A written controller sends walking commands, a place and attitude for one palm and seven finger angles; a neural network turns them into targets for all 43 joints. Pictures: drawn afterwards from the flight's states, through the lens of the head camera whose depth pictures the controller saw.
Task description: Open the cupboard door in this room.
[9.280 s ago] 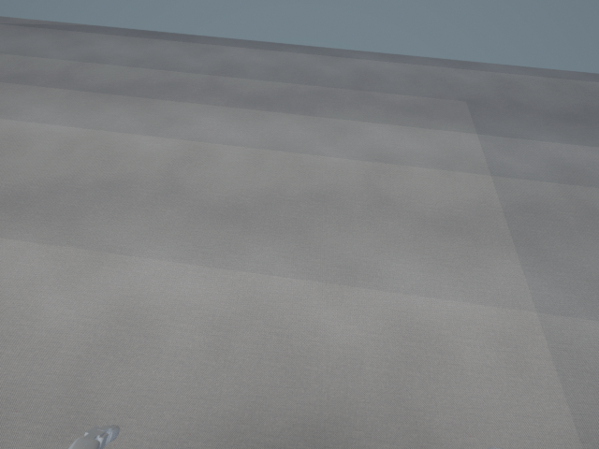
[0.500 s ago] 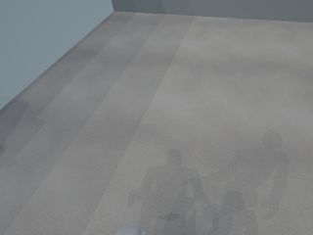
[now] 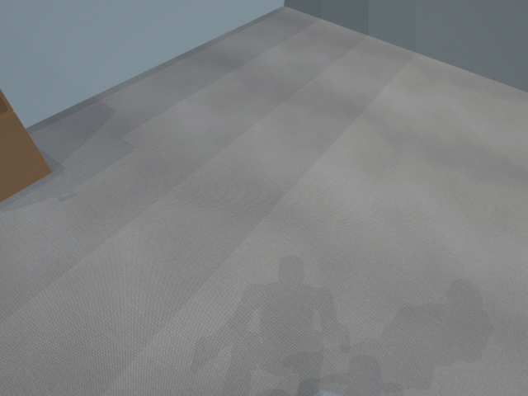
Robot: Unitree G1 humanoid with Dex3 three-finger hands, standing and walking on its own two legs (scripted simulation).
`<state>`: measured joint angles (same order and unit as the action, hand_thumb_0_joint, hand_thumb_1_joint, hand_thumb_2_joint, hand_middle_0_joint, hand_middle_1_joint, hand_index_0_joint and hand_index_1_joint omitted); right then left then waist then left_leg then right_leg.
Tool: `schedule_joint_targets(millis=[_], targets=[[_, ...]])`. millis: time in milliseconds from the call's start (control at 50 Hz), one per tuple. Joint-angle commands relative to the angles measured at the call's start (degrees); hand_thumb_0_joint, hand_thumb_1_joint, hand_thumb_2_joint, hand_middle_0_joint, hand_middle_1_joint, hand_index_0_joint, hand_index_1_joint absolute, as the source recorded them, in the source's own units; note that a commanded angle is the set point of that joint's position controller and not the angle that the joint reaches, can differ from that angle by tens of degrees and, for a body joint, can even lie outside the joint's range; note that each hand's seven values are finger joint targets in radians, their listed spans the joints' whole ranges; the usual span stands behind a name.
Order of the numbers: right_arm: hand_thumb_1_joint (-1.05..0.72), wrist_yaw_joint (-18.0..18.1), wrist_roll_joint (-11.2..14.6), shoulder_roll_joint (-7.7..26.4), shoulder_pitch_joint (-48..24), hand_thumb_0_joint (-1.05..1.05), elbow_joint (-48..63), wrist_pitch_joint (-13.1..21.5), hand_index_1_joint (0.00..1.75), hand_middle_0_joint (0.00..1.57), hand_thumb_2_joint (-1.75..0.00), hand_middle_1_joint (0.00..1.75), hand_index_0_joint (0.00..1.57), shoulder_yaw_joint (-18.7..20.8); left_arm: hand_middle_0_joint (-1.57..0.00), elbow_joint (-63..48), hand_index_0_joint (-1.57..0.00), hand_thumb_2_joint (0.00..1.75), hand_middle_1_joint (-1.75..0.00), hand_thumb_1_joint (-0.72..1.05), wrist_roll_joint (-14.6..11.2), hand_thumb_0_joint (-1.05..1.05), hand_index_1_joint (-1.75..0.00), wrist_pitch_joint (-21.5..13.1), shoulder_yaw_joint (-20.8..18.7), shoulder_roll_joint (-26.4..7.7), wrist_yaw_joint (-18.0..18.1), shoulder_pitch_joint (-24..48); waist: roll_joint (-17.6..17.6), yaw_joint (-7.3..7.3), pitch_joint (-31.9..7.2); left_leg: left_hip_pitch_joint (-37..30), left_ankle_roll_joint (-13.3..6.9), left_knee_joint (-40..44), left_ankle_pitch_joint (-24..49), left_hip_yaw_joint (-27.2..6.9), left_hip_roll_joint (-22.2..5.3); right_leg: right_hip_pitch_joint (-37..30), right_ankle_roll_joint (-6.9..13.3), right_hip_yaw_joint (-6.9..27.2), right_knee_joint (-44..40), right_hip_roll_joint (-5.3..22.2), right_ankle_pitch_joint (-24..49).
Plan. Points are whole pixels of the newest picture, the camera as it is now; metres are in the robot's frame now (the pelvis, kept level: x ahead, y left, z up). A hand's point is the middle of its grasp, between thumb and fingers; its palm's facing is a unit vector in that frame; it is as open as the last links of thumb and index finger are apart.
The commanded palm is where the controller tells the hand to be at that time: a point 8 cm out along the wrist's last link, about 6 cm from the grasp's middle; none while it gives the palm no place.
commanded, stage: turn or walk to find it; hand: left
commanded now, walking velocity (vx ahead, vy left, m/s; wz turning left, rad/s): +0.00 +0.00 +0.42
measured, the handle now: out of the picture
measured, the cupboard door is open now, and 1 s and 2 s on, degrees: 0 0 0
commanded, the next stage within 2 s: stand and wait in 0.54 s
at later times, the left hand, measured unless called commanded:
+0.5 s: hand out of the picture +0.04 +0.15 -0.14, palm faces +0.20 -0.94 -0.28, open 7.4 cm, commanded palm none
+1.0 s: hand out of the picture -0.11 +0.16 -0.18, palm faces +0.36 -0.91 -0.21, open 7.4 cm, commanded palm none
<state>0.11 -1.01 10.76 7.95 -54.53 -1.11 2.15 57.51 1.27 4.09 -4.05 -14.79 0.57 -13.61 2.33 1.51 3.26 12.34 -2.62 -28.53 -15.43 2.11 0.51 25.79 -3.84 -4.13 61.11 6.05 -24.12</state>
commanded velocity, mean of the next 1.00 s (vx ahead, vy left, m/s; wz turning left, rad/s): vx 0.00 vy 0.00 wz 0.25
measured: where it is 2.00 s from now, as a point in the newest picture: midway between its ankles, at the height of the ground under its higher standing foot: outside the picture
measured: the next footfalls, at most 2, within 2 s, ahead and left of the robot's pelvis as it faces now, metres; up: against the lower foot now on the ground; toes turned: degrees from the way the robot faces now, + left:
right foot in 0.32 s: +0.03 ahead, -0.14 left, +0.00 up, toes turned +4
left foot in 0.80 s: -0.06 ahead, +0.09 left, +0.00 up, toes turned +22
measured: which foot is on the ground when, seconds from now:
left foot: down 0.00-0.34, up 0.36-0.78, down 0.80-1.00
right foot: up 0.00-0.30, down 0.32-0.82, up 0.84-1.00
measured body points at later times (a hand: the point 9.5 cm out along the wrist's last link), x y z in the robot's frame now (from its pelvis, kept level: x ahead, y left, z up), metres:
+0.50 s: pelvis -0.02 -0.06 +0.00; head +0.01 -0.09 +0.45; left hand +0.03 +0.19 -0.12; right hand +0.05 -0.31 -0.17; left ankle -0.07 +0.09 -0.65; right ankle -0.01 -0.15 -0.74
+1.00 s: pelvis -0.04 -0.02 +0.00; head -0.04 +0.00 +0.45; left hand -0.13 +0.21 -0.16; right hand +0.12 -0.19 -0.14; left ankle -0.09 +0.08 -0.74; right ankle -0.02 -0.16 -0.71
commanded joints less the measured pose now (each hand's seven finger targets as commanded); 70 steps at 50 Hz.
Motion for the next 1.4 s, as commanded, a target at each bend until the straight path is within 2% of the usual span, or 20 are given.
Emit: schedule_joint_targets(millis=[0,160,260,280,320,340,380,440,640,740,760,780,800,920,1060,1100,1140,1180,1300,1380], targets=[[-0.90,1.11,0.15,11.47,3.53,0.00,2.46,0.94,0.30,0.20,-0.90,0.30,0.20,2.64,-0.20,-4.92,-0.20,0.90,-0.30,0.90,-0.21,0.00,-0.30,-2.03,-0.33,-3.47,0.15,1.16,-8.88,-2.06,-3.60,-6.17,-5.89,10.59,24.79,-12.91,-13.72,4.86,-1.30,2.58,0.94,0.20,2.40],[-0.90,0.85,-0.50,11.81,6.14,0.00,2.10,0.28,0.30,0.20,-0.90,0.30,0.20,3.51,-0.20,-8.12,-0.20,0.90,-0.30,0.90,-0.67,0.00,-0.30,-2.32,0.11,-1.83,0.67,5.90,-10.91,-3.85,-4.19,-5.28,-7.69,8.74,24.59,-19.66,-13.98,0.13,-0.91,2.79,-12.01,-2.14,-2.06],[-0.90,0.57,-0.19,11.46,3.93,0.00,2.74,-0.02,0.30,0.20,-0.90,0.30,0.20,3.89,-0.20,-6.85,-0.20,0.90,-0.30,0.90,-1.09,0.00,-0.30,-3.36,0.01,-2.10,0.94,-0.07,-10.45,-0.52,-7.35,1.61,-4.74,3.45,23.47,-19.86,-10.30,-14.64,0.06,1.12,-32.37,-4.10,8.98],[-0.90,0.40,0.20,10.05,3.96,0.00,2.92,0.00,0.30,0.20,-0.90,0.30,0.20,3.76,-0.20,-6.36,-0.20,0.90,-0.30,0.90,-0.87,0.00,-0.30,-3.87,-0.28,-3.62,1.13,-1.81,-6.89,0.22,-7.96,6.51,-2.12,0.47,17.01,-18.25,-7.50,-21.50,0.58,2.80,-39.52,-1.86,14.00],[-0.90,0.11,0.37,5.44,3.63,0.00,5.07,-0.09,0.30,0.20,-0.90,0.30,0.20,3.12,-0.20,-6.85,-0.20,0.90,-0.30,0.90,0.25,0.00,-0.30,-4.56,-1.72,-11.40,1.69,-3.48,14.94,1.57,-6.46,22.34,4.28,-20.85,-17.18,-5.26,3.89,-26.31,10.30,23.82,-45.15,21.11,22.23],[-0.90,0.04,-0.06,7.84,2.99,0.00,4.73,-0.86,0.30,0.20,-0.90,0.30,0.20,3.88,-0.20,-7.67,-0.20,0.90,-0.30,0.90,-0.16,0.00,-0.30,-4.19,-1.27,-10.66,1.75,-2.21,8.15,1.18,-5.36,19.84,3.94,-30.57,-17.24,-7.63,1.54,-18.36,13.08,20.74,-45.43,21.85,20.28],[-0.90,-0.42,-0.42,7.90,5.48,0.00,1.87,-2.21,0.30,0.20,-0.90,0.30,0.20,4.33,-0.20,-9.10,-0.20,0.90,-0.30,0.90,-0.41,0.00,-0.30,-4.33,-1.03,-7.02,1.72,4.95,7.77,-2.11,-0.10,19.61,4.32,-39.60,-10.58,-8.13,-0.23,-10.96,10.80,15.21,-48.17,15.65,8.56],[-0.90,-0.96,-0.45,6.43,8.67,0.00,-0.11,-2.23,0.30,0.20,-0.90,0.30,0.20,3.85,-0.20,-9.24,-0.20,0.90,-0.30,0.90,-0.44,0.00,-0.30,-4.92,0.08,-4.07,1.50,5.70,4.99,-3.53,-0.15,20.34,5.86,-41.95,-4.12,-5.45,-1.19,-14.40,8.57,5.22,-44.75,10.81,19.10],[-0.90,-0.30,0.36,4.03,0.46,0.00,1.05,-1.22,0.30,0.20,-0.90,0.30,0.20,1.74,-0.20,-3.68,-0.20,0.90,-0.30,0.90,0.67,0.00,-0.30,-4.88,-0.56,-6.79,1.41,-4.76,8.27,1.74,-3.52,12.62,6.47,-18.17,-10.96,0.10,-1.90,-22.52,11.95,3.60,-38.73,12.75,40.08],[-0.90,0.20,0.54,4.61,6.32,0.00,-2.03,0.32,0.30,0.20,-0.90,0.30,0.20,1.12,-0.20,-1.68,-0.20,0.90,-0.30,0.90,-0.20,0.00,-0.30,-4.34,-0.12,-6.15,1.47,-1.92,6.79,-1.99,-6.16,-4.35,4.90,5.05,5.48,2.00,-1.69,-16.42,7.72,1.45,-32.68,9.37,32.99],[-0.90,0.32,0.38,7.49,7.62,0.00,-2.54,1.15,0.30,0.20,-0.90,0.30,0.20,1.45,-0.20,-1.84,-0.20,0.90,-0.30,0.90,-0.73,0.00,-0.30,-4.04,0.36,-4.08,1.41,-2.41,-1.12,-2.47,-7.97,-11.15,3.59,8.31,14.18,-2.90,-6.59,-11.55,4.93,-1.09,-27.52,5.94,24.68],[-0.90,0.63,0.08,11.38,7.93,0.00,-2.38,1.62,0.30,0.20,-0.90,0.30,0.20,2.09,-0.20,-2.36,-0.20,0.90,-0.30,0.90,-1.02,0.00,-0.30,-3.77,1.30,-0.77,1.21,-3.99,-13.77,-2.11,-8.97,-14.65,-1.00,7.97,28.23,-14.53,-16.85,-4.15,1.82,-3.44,-22.45,1.09,7.69],[-0.90,0.84,0.18,12.07,7.21,0.00,-2.58,1.15,0.30,0.20,-0.90,0.30,0.20,1.99,-0.20,-1.85,-0.20,0.90,-0.30,0.90,-0.77,0.00,-0.30,-3.44,1.93,-0.28,1.38,-2.42,-15.40,-2.52,-6.77,-10.31,-4.95,9.85,32.40,-14.99,-20.72,-4.57,1.46,-1.63,-16.32,-0.18,-7.89],[-0.90,2.40,0.12,7.93,2.12,0.00,-3.55,1.78,0.30,0.20,-0.90,0.30,0.20,0.46,-0.20,2.59,-0.20,0.90,-0.30,0.90,-0.62,0.00,-0.30,-2.76,2.29,0.48,0.77,-2.72,-12.13,-1.10,-1.35,-7.21,-5.59,9.51,37.79,-7.43,-14.89,-5.30,1.05,2.33,-13.62,0.09,-2.30],[-0.90,1.83,0.18,8.12,2.48,0.00,-4.17,1.23,0.30,0.20,-0.90,0.30,0.20,1.48,-0.20,3.35,-0.20,0.90,-0.30,0.90,-0.56,0.00,-0.30,-3.03,2.19,1.10,1.05,-3.96,-9.51,-0.50,-1.73,-2.40,-4.81,8.45,24.82,-10.18,-13.06,-12.33,0.28,-0.35,-27.24,-1.27,4.79],[-0.90,1.66,0.60,6.77,2.72,0.00,-4.39,1.37,0.30,0.20,-0.90,0.30,0.20,1.42,-0.20,4.36,-0.20,0.90,-0.30,0.90,-0.30,0.00,-0.30,-3.99,2.21,0.33,1.26,-6.42,-5.44,0.24,-4.06,-1.20,-1.55,4.08,19.12,-8.38,-9.55,-18.04,0.79,0.96,-37.99,-0.25,15.05],[-0.90,1.26,1.06,3.04,3.30,0.00,-3.98,1.27,0.30,0.20,-0.90,0.30,0.20,0.58,-0.20,4.09,-0.20,0.90,-0.30,0.90,-0.07,0.00,-0.30,-4.75,2.00,-3.31,1.52,-5.15,4.31,-0.97,-4.02,2.35,2.23,0.27,6.30,-2.77,-3.68,-19.08,4.52,9.33,-40.83,8.07,22.04],[-0.90,1.25,0.41,2.74,4.16,0.00,-4.68,0.32,0.30,0.20,-0.90,0.30,0.20,0.58,-0.20,3.31,-0.20,0.90,-0.30,0.90,-0.27,0.00,-0.30,-4.96,1.53,-4.74,1.28,-1.75,12.19,-1.46,-0.48,0.45,3.37,-0.61,-1.55,-1.50,-2.37,-11.64,8.22,11.53,-44.41,10.03,15.17],[-0.90,1.25,0.20,2.94,8.49,0.00,-8.38,1.09,0.30,0.20,-0.90,0.30,0.20,-0.33,-0.20,3.90,-0.20,0.90,-0.30,0.90,-0.82,0.00,-0.30,-4.53,2.44,-1.05,1.33,-1.22,-0.83,-1.57,0.58,-2.74,2.66,5.18,9.76,-3.47,-5.85,-11.29,4.96,4.62,-41.58,3.02,11.14],[-0.90,1.56,0.29,2.81,9.47,0.00,-9.41,1.51,0.30,0.20,-0.90,0.30,0.20,-0.78,-0.20,5.17,-0.20,0.90,-0.30,0.90,-1.09,0.00,-0.30,-4.60,2.65,-0.63,1.37,-2.69,-3.56,-1.04,0.88,-1.29,2.75,6.77,10.35,-3.45,-6.22,-14.43,4.78,4.21,-42.00,2.41,13.18]])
